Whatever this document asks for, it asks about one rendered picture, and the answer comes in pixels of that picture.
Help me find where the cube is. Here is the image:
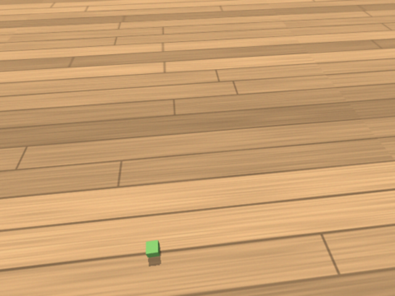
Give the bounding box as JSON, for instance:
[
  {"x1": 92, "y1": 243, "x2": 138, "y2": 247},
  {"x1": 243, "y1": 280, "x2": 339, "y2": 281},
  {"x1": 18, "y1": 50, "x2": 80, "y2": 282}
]
[{"x1": 146, "y1": 240, "x2": 160, "y2": 258}]

